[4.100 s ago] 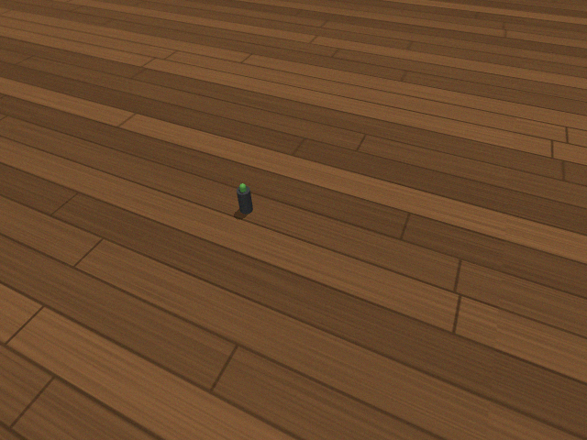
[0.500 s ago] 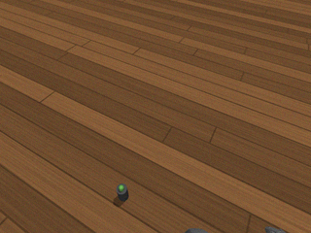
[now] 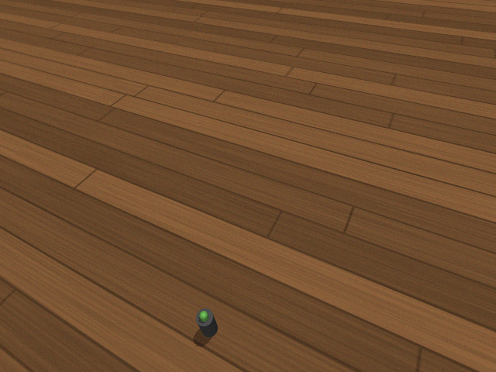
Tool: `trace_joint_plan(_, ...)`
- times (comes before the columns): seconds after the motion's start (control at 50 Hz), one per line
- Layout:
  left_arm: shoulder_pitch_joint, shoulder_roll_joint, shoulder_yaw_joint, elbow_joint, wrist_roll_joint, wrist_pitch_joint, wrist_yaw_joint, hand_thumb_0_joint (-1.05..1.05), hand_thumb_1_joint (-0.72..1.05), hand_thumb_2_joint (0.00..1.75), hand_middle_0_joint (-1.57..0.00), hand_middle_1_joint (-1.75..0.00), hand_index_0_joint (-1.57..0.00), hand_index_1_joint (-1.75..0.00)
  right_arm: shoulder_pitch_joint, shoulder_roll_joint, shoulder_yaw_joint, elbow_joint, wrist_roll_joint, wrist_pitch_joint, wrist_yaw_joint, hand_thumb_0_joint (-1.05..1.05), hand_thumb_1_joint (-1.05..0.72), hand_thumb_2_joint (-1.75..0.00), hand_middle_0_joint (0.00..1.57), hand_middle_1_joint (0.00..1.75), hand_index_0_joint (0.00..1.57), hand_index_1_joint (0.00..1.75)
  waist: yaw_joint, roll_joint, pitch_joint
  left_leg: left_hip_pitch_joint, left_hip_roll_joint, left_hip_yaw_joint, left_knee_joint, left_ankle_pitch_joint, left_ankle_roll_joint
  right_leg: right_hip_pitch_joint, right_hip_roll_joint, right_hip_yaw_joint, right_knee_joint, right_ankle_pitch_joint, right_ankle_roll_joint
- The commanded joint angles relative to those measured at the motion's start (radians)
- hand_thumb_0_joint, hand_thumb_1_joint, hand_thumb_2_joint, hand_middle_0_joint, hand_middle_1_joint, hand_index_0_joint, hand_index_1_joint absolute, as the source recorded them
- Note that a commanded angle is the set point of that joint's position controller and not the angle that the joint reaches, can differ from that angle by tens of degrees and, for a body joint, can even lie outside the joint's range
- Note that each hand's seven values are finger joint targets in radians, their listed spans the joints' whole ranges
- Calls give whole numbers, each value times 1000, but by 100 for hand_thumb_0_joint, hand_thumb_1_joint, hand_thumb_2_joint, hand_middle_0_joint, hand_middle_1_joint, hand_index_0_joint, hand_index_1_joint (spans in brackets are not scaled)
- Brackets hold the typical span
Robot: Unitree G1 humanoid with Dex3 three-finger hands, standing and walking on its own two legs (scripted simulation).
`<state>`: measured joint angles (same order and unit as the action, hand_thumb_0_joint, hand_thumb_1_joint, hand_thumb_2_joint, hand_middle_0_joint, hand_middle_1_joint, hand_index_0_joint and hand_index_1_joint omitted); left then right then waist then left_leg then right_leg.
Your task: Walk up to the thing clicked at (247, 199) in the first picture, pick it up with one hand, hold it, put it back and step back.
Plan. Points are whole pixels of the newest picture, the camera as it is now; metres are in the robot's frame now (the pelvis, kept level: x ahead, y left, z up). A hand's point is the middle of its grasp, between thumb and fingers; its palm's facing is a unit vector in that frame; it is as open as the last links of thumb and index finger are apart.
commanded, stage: walk up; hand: left
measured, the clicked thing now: (206, 321) +0.44 +0.21 -0.68
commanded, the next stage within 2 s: stand in 1.38 s
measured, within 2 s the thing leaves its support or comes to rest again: neither
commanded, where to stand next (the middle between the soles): +0.09 +0.01 m, yaw +0 degrees
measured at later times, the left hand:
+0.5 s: hand out of the picture +0.11 +0.26 -0.14, palm faces -0.02 -0.94 -0.34, open 7.4 cm
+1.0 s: hand out of the picture +0.12 +0.25 -0.14, palm faces -0.01 -0.94 -0.33, open 7.4 cm
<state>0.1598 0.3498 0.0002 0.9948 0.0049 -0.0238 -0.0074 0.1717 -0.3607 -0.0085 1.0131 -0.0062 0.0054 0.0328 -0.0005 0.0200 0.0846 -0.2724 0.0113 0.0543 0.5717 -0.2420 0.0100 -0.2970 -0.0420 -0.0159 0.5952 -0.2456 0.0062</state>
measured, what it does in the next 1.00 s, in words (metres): stands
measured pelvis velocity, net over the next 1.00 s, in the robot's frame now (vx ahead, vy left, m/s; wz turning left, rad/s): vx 0.04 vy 0.00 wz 0.00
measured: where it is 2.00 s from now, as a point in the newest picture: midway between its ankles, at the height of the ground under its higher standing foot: outside the picture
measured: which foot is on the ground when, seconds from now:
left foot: down 0.00-1.00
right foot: down 0.00-1.00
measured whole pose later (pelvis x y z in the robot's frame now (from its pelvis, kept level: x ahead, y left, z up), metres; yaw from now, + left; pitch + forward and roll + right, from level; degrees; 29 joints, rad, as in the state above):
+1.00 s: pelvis +0.04 +0.00 +0.02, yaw +0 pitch -3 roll +0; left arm 0.08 0.34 0.01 1.18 0.01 -0.01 -0.01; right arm 0.08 -0.35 -0.02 1.17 -0.01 -0.01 0.02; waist -0.01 0.00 0.05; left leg -0.10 0.02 0.05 0.31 -0.17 0.00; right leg -0.12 -0.03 -0.02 0.32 -0.15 0.01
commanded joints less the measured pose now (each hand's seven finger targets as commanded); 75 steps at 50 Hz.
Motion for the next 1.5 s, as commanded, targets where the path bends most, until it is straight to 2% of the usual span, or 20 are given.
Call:
trace_joint_plan(0.0,-38,236,51,-32,0,-20,12,0,90,90,-20,-30,-20,-30,-57,-228,-46,-30,-6,-30,-15,0,-90,-90,20,30,20,30,12,-30,-29,-43,108,-184,-226,-252,40,4,-74,144,-229,-237,-57)
trace_joint_plan(0.06,-55,226,50,-5,-3,-24,9,0,90,90,-20,-30,-20,-30,-69,-215,-37,-3,-8,-40,-15,0,-90,-90,20,30,20,30,16,-8,-50,-44,114,-182,-256,-179,33,76,-69,134,-238,-122,-55)
trace_joint_plan(0.12,-66,220,46,21,-5,-22,7,0,90,90,-20,-30,-20,-30,-86,-221,-33,17,-6,-46,-18,0,-90,-90,20,30,20,30,18,39,-64,-41,128,-193,-301,-179,29,118,-58,108,-230,-48,-45)
trace_joint_plan(0.14,-69,217,44,28,-5,-22,6,0,90,90,-20,-30,-20,-30,-91,-220,-33,22,-6,-48,-20,0,-90,-90,20,30,20,30,19,44,-75,-29,134,-190,-310,-152,29,140,-58,97,-225,-7,-44)
trace_joint_plan(0.24,-85,213,37,64,-12,-19,8,0,90,90,-20,-30,-20,-30,-101,-221,-34,48,-2,-56,-29,0,-90,-90,20,30,20,30,17,48,-139,95,139,-142,-276,140,24,176,-76,84,-236,183,-29)
trace_joint_plan(0.3,-103,216,34,78,-9,-18,9,0,90,90,-20,-30,-20,-30,-108,-221,-38,55,0,-50,-33,0,-90,-90,20,30,20,30,7,24,-148,128,135,-123,-267,181,25,186,-84,82,-255,222,-25)
trace_joint_plan(0.4,-121,212,31,107,-6,-13,11,0,90,90,-20,-30,-20,-30,-128,-218,-43,73,1,-40,-33,0,-90,-90,20,30,20,30,-2,6,-109,136,131,-122,-287,112,23,152,-83,89,-285,165,-21)
trace_joint_plan(0.48,-131,213,32,116,-1,-16,12,0,90,90,-20,-30,-20,-30,-137,-210,-42,79,3,-36,-32,0,-90,-90,20,30,20,30,-5,-33,-120,157,124,-115,-287,135,19,164,-92,95,-307,196,-15)
trace_joint_plan(0.62,-123,208,34,126,0,-18,15,0,90,90,-20,-30,-20,-30,-157,-207,-44,87,3,-32,-31,0,-90,-90,20,30,20,30,-4,-30,-140,217,128,-105,-289,192,14,163,-96,87,-320,229,-13)
trace_joint_plan(0.84,-136,207,42,124,8,-16,17,0,90,90,-20,-30,-20,-30,-161,-197,-43,96,-1,-28,-31,0,-90,-90,20,30,20,30,-6,-25,-111,175,119,-108,-313,112,10,175,-92,89,-340,166,-13)
trace_joint_plan(0.96,-125,206,47,120,8,-13,17,0,90,90,-20,-30,-20,-30,-153,-193,-40,92,0,-33,-32,0,-90,-90,20,30,20,30,1,-16,-124,182,123,-106,-311,152,9,190,-89,81,-328,192,-11)
trace_joint_plan(1.34,-135,205,50,101,10,-9,15,0,90,90,-20,-30,-20,-30,-117,-196,-42,81,-3,-30,-35,0,-90,-90,20,30,20,30,-6,-27,-110,164,122,-103,-314,109,12,192,-85,94,-327,172,-18)
trace_joint_plan(1.36,-131,210,43,97,4,-10,17,0,90,90,-20,-30,-20,-30,-127,-189,-36,76,-6,-33,-37,0,-90,-90,20,30,20,30,-6,-43,-100,164,137,-120,-327,182,5,188,-90,86,-321,198,-17)
trace_joint_plan(1.38,-124,200,40,97,1,-9,17,0,90,90,-20,-30,-20,-30,-133,-197,-38,76,-4,-34,-37,0,-90,-90,20,30,20,30,-2,-35,-104,176,137,-118,-322,200,4,189,-90,85,-323,203,-16)
trace_joint_plan(1.48,-123,208,41,90,2,-9,18,0,90,90,-20,-30,-20,-30,-122,-194,-38,76,-4,-35,-39,0,-90,-90,20,30,20,30,-11,-16,-128,202,136,-109,-317,226,0,199,-94,85,-319,229,-18)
